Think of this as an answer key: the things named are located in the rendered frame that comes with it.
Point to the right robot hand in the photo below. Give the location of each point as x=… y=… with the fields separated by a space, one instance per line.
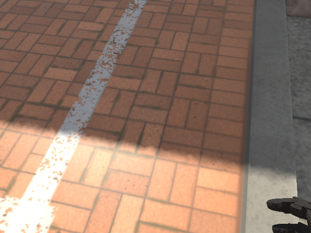
x=295 y=206

